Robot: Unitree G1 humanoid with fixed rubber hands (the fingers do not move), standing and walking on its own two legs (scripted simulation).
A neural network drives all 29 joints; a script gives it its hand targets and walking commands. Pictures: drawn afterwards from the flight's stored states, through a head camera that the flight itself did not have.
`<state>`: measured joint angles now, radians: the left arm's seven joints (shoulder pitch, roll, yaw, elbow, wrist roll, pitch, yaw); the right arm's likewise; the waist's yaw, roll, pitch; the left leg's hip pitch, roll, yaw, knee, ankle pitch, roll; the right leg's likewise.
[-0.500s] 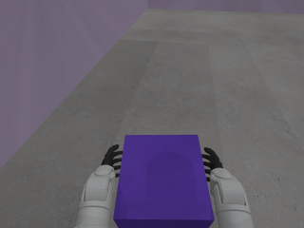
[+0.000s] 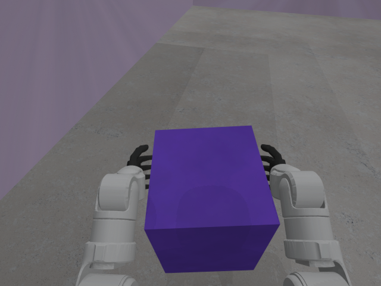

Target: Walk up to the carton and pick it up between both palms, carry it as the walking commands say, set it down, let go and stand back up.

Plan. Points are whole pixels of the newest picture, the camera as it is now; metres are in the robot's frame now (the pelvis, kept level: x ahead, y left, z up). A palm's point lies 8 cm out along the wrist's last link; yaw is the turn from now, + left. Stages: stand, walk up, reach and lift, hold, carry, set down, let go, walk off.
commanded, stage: carry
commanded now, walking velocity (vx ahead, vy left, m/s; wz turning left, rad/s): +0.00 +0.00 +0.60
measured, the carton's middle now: (206, 202) +0.30 -0.02 +0.05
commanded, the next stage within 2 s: none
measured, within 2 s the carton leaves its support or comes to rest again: neither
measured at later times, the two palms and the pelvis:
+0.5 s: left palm (65, 223) +0.23 +0.24 +0.09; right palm (215, 197) +0.30 -0.04 +0.08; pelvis -0.08 +0.02 +0.00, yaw +13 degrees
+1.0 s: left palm out of the picture +0.08 +0.30 +0.10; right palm (171, 228) +0.22 +0.05 +0.08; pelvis -0.16 +0.00 +0.00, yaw +29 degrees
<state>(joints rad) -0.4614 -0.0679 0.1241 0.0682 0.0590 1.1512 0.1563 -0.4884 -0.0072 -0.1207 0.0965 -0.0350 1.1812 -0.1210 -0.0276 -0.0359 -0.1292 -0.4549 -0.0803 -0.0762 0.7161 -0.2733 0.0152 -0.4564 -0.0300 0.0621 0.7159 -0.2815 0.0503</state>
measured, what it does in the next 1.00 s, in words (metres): walks backwards, turning left: right foot, then left foot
